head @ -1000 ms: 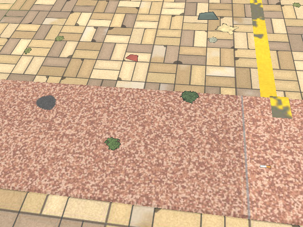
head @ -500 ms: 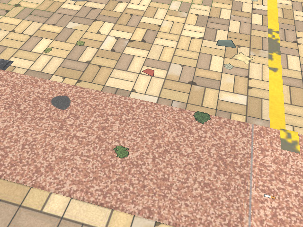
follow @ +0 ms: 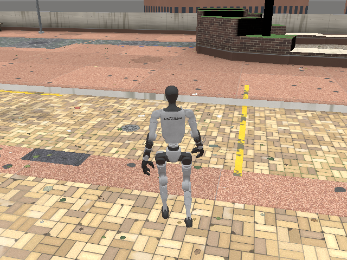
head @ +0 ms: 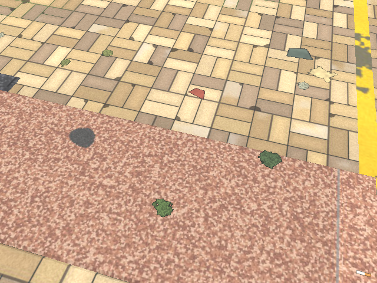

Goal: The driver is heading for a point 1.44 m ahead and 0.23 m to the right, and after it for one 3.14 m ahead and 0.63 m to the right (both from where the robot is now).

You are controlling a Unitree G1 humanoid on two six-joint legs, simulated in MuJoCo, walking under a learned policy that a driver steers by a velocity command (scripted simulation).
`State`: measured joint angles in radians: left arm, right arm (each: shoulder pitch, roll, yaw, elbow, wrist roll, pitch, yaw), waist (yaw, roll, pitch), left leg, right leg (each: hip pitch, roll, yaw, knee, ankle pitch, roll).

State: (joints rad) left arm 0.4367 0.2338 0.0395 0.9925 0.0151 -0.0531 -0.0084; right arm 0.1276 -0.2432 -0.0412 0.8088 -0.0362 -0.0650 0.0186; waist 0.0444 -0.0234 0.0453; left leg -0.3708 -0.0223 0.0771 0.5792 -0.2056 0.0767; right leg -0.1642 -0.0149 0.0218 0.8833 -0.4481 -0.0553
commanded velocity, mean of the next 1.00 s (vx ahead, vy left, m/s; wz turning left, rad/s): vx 0.49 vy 0.00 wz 0.00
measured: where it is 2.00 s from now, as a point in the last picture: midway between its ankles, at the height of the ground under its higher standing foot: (196, 149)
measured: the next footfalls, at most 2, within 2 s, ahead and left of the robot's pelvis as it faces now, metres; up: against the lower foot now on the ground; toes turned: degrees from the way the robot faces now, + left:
right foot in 0.46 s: +0.42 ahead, -0.10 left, +0.00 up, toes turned -4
left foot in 1.02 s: +0.72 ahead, +0.06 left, +0.00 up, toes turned +4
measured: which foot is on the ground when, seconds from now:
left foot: down 0.00-0.46, up 0.48-1.00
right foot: up 0.00-0.44, down 0.46-1.00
